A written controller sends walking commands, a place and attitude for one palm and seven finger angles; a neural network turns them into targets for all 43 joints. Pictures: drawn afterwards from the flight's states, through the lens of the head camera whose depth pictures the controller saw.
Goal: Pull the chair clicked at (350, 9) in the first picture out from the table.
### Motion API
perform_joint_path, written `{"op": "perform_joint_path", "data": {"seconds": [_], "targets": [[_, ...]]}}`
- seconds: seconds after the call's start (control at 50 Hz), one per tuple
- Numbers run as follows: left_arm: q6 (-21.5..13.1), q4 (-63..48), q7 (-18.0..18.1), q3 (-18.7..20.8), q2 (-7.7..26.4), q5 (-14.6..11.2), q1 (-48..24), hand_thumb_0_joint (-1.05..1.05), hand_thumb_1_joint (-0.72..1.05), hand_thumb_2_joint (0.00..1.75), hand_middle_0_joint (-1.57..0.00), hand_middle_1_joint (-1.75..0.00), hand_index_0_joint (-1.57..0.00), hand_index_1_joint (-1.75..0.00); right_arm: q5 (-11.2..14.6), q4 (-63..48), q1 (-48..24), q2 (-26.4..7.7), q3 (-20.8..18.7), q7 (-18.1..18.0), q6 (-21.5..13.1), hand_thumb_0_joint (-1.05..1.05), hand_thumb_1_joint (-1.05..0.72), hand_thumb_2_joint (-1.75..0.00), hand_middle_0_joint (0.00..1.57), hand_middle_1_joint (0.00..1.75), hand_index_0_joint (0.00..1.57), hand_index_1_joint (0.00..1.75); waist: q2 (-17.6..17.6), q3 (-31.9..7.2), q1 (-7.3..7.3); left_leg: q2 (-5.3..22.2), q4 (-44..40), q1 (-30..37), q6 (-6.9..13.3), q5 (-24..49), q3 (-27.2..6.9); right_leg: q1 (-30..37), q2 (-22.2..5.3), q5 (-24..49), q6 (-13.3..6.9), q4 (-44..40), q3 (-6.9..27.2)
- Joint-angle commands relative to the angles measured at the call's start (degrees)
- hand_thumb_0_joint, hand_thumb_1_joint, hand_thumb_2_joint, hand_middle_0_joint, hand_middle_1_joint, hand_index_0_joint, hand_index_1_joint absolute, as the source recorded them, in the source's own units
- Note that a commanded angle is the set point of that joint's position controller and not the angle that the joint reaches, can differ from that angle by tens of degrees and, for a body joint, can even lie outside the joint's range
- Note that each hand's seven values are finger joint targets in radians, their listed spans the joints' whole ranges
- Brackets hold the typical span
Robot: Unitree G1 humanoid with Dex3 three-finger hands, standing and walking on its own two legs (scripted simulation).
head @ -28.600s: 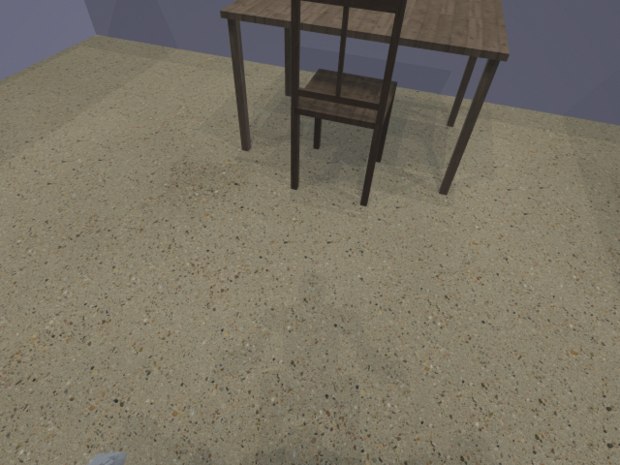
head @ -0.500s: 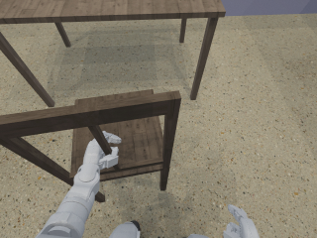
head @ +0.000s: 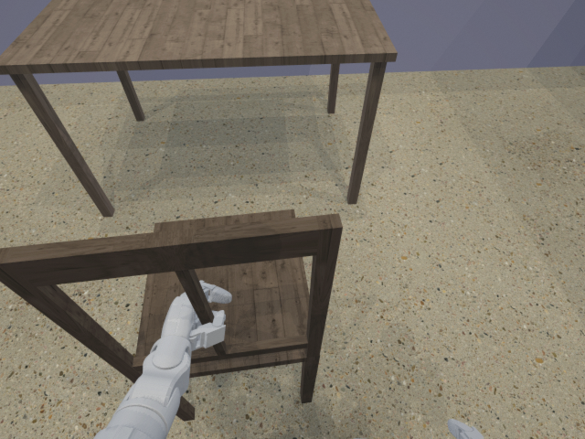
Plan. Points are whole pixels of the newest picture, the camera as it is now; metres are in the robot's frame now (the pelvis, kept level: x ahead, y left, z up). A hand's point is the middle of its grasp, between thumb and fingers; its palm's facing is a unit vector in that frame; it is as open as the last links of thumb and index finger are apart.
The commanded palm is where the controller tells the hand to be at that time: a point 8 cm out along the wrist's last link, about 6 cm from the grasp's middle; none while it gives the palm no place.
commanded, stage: stop walking, hand still on the chair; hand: left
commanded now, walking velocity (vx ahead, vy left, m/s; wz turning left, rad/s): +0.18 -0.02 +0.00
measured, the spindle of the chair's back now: (206, 316) +0.31 +0.15 -0.07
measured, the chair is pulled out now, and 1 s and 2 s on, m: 0.60 0.62 0.62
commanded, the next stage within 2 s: open the thumb and straighten the fingers in 0.64 s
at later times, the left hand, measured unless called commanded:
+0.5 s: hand (216, 340) +0.27 +0.13 -0.07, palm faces -0.01 -0.98 -0.18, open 5.1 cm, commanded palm +0.25 +0.18 -0.05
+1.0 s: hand (210, 334) +0.27 +0.14 -0.06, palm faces -0.02 -0.99 -0.17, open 8.2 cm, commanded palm +0.25 +0.19 -0.05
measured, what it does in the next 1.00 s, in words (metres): stands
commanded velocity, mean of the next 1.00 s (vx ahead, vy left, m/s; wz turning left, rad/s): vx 0.01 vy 0.00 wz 0.00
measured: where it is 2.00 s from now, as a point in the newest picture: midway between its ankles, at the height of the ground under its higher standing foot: outside the picture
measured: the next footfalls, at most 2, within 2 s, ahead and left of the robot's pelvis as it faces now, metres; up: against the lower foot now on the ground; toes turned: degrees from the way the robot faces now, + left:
none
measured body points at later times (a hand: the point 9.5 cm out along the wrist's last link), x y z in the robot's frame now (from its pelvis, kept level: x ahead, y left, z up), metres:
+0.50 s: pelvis +0.03 +0.01 +0.00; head +0.04 -0.01 +0.45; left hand +0.26 +0.18 -0.05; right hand +0.16 -0.25 -0.11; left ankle -0.01 +0.13 -0.74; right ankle +0.08 -0.13 -0.74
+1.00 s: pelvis +0.02 +0.00 -0.01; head +0.05 -0.01 +0.44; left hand +0.27 +0.19 -0.05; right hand +0.17 -0.24 -0.11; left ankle -0.01 +0.13 -0.74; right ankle +0.08 -0.13 -0.74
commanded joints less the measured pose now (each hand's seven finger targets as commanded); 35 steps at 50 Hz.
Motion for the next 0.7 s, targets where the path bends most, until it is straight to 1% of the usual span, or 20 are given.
{"op": "perform_joint_path", "data": {"seconds": [0.0,0.02,0.06,0.08,0.1,0.14,0.16,0.18,0.24,0.26,0.28,0.3,0.34,0.38,0.42,0.46,0.56,0.58,0.64,0.68], "targets": [[-3.89,-11.99,0.75,0.77,7.53,1.89,-14.22,0.00,0.90,0.90,-0.50,-1.45,-0.50,-1.45,-0.40,-6.47,-2.85,-6.93,-1.94,-0.96,-2.95,0.00,-0.90,-0.90,0.20,0.30,0.20,0.30,1.98,-10.65,-0.21,2.84,-9.52,-3.63,3.45,-13.24,-2.32,3.38,-2.32,-22.97,-1.79,-9.87,6.37],[-4.12,-12.15,0.94,1.22,7.86,2.01,-13.21,0.00,0.90,0.90,-0.50,-1.45,-0.50,-1.45,-0.49,-6.51,-2.82,-6.65,-1.75,-1.03,-3.12,0.00,-0.90,-0.90,0.20,0.30,0.20,0.30,1.56,-10.12,0.04,3.03,-9.56,-4.32,3.63,-13.33,-2.51,3.18,-2.13,-22.63,-1.87,-9.69,6.51],[-4.47,-12.91,0.94,1.51,7.72,1.93,-10.59,0.00,0.90,0.90,-0.50,-1.45,-0.50,-1.45,-0.63,-6.52,-2.91,-6.48,-1.72,-1.09,-3.31,0.00,-0.90,-0.90,0.20,0.30,0.20,0.30,-1.23,-10.82,0.18,3.02,-8.62,-3.59,3.64,-8.03,-2.32,4.71,-2.59,-18.35,-2.05,-10.06,7.69],[-4.54,-13.45,1.01,2.06,8.61,1.86,-9.18,0.00,0.90,0.90,-0.50,-1.45,-0.50,-1.45,-0.53,-6.09,-2.77,-6.78,-1.93,-1.26,-3.60,0.00,-0.90,-0.90,0.20,0.30,0.20,0.30,-0.67,-10.40,0.14,3.06,-8.64,-2.38,3.36,-3.90,-2.05,5.03,-2.66,-14.01,-2.04,-10.13,7.34],[-4.68,-14.38,1.05,1.87,8.13,2.03,-8.07,0.00,0.90,0.90,-0.50,-1.45,-0.50,-1.45,-0.78,-6.39,-2.96,-6.54,-1.76,-1.20,-3.84,0.00,-0.90,-0.90,0.20,0.30,0.20,0.30,-0.58,-12.17,0.20,3.25,-8.41,-1.64,3.27,-0.81,-2.40,6.91,-2.75,-10.30,-1.94,-9.42,7.34],[-4.90,-15.47,1.07,1.58,7.46,2.32,-6.13,0.00,0.90,0.90,-0.50,-1.45,-0.50,-1.45,-0.78,-6.73,-3.95,-6.11,-1.62,-1.22,-4.48,0.00,-0.90,-0.90,0.20,0.30,0.20,0.30,-0.19,-13.07,0.27,3.77,-8.01,-0.51,2.87,2.70,-2.15,7.30,-3.22,-4.36,-2.04,-8.10,7.13],[-4.96,-15.35,1.16,1.59,7.38,2.48,-5.25,0.00,0.90,0.90,-0.50,-1.45,-0.50,-1.45,-0.82,-6.79,-4.05,-5.92,-1.45,-1.26,-4.69,0.00,-0.90,-0.90,0.20,0.30,0.20,0.30,-0.67,-12.46,0.33,4.06,-8.66,-1.34,2.75,1.54,-2.68,7.06,-3.23,-5.23,-1.82,-8.18,6.66],[-4.94,-15.37,1.18,0.98,7.33,2.38,-4.37,0.00,0.90,0.90,-0.50,-1.45,-0.50,-1.45,-0.60,-6.37,-4.02,-6.25,-1.53,-1.42,-5.02,0.00,-0.90,-0.90,0.20,0.30,0.20,0.30,2.02,-9.91,0.23,4.16,-9.81,-2.12,2.65,0.54,-2.92,4.93,-2.84,-6.21,-1.61,-8.48,5.94],[-5.27,-15.72,1.43,1.40,6.89,2.50,-2.34,0.00,0.90,0.90,-0.50,-1.45,-0.50,-1.45,-0.77,-6.63,-3.73,-6.29,-1.62,-1.33,-4.98,0.00,-0.90,-0.90,0.20,0.30,0.20,0.30,-2.29,-10.77,0.47,4.20,-8.73,-1.72,2.42,4.93,-2.98,6.61,-2.86,-0.65,-1.92,-7.78,6.40],[-5.42,-16.63,1.39,1.29,6.77,2.54,-1.87,0.00,0.90,0.90,-0.50,-1.45,-0.50,-1.45,-0.87,-6.73,-3.98,-6.24,-1.73,-1.30,-5.08,0.00,-0.90,-0.90,0.20,0.30,0.20,0.30,-2.46,-11.72,0.34,4.08,-8.07,-0.78,2.28,7.10,-2.58,7.33,-3.26,2.81,-2.07,-7.35,6.67],[-5.50,-17.30,1.34,0.82,6.82,2.40,-0.98,0.00,0.90,0.90,-0.50,-1.45,-0.50,-1.45,-0.72,-6.48,-3.80,-6.38,-1.88,-1.37,-5.29,0.00,-0.90,-0.90,0.20,0.30,0.20,0.30,-0.15,-11.99,0.06,3.96,-8.07,-0.13,2.00,8.96,-2.15,7.52,-3.35,6.11,-2.11,-6.84,6.04],[-5.56,-17.45,1.43,0.99,6.66,2.45,-0.14,0.00,0.90,0.90,-0.50,-1.45,-0.50,-1.45,-0.77,-6.68,-3.60,-6.44,-1.83,-1.33,-5.26,0.00,-0.90,-0.90,0.20,0.30,0.20,0.30,0.56,-13.36,0.20,4.13,-8.13,0.30,1.82,10.63,-2.31,8.57,-3.15,8.48,-2.20,-5.71,5.77],[-5.81,-19.13,1.39,0.60,6.32,2.56,0.62,0.00,0.90,0.90,-0.50,-1.45,-0.50,-1.45,-0.78,-7.14,-4.01,-6.28,-1.93,-1.27,-5.12,0.00,-0.90,-0.90,0.20,0.30,0.20,0.30,0.15,-15.19,0.21,4.34,-7.65,1.20,1.58,13.36,-2.10,10.19,-3.41,12.97,-2.36,-4.41,5.55],[-5.80,-20.21,1.24,-0.41,5.90,2.30,1.87,0.00,0.90,0.90,-0.50,-1.45,-0.50,-1.45,-0.67,-7.17,-4.07,-6.37,-1.96,-1.42,-5.15,0.00,-0.90,-0.90,0.20,0.30,0.20,0.30,1.45,-15.84,-0.17,4.44,-7.65,2.02,1.31,16.74,-2.28,10.74,-3.54,17.28,-2.47,-3.47,5.12],[-5.69,-21.12,1.26,-0.13,5.83,2.38,2.88,0.00,0.90,0.90,-0.50,-1.45,-0.50,-1.45,-0.77,-7.74,-4.35,-6.35,-2.07,-1.39,-4.87,0.00,-0.90,-0.90,0.20,0.30,0.20,0.30,0.61,-16.90,0.03,4.72,-7.30,2.74,1.04,19.54,-2.37,11.69,-3.63,20.23,-2.53,-2.40,4.80],[-5.60,-22.24,1.25,-0.32,5.75,2.33,2.98,0.00,0.90,0.90,-0.50,-1.45,-0.50,-1.45,-0.79,-8.13,-4.73,-6.34,-2.15,-1.44,-4.48,0.00,-0.90,-0.90,0.20,0.30,0.20,0.30,-0.51,-17.12,-0.06,4.74,-7.07,2.72,0.83,20.01,-2.36,12.44,-3.98,21.72,-2.62,-2.39,4.73],[-4.95,-23.45,1.33,-0.77,5.41,2.17,3.76,0.00,0.90,0.90,-0.50,-1.45,-0.50,-1.45,-0.88,-8.54,-5.44,-5.97,-1.98,-1.41,-3.59,0.00,-0.90,-0.90,0.20,0.30,0.20,0.30,0.26,-16.01,-0.10,4.62,-7.42,2.68,0.82,18.32,-2.16,11.92,-4.32,20.57,-2.65,-3.32,4.90],[-4.76,-23.67,1.38,-0.74,5.91,1.96,3.90,0.00,0.90,0.90,-0.50,-1.45,-0.50,-1.45,-0.74,-8.18,-5.26,-6.34,-2.08,-1.54,-3.53,0.00,-0.90,-0.90,0.20,0.30,0.20,0.30,1.63,-15.60,-0.24,4.49,-7.74,2.56,0.78,18.13,-2.16,11.62,-4.25,20.08,-2.66,-3.77,4.83],[-4.21,-23.04,1.53,-0.51,5.53,2.09,3.93,0.00,0.90,0.90,-0.50,-1.45,-0.50,-1.45,-0.87,-8.67,-5.70,-5.92,-1.80,-1.39,-3.00,0.00,-0.90,-0.90,0.20,0.30,0.20,0.30,0.91,-14.40,0.13,4.42,-8.40,1.46,1.03,13.60,-2.30,10.90,-4.07,14.72,-2.52,-5.25,5.35],[-4.06,-23.61,1.69,-0.41,6.18,1.89,3.30,0.00,0.90,0.90,-0.50,-1.45,-0.50,-1.45,-0.69,-8.44,-5.67,-6.18,-1.81,-1.50,-2.81,0.00,-0.90,-0.90,0.20,0.30,0.20,0.30,2.82,-13.87,0.00,4.33,-8.86,1.12,1.08,12.64,-2.15,10.63,-4.07,13.24,-2.56,-5.95,5.20]]}}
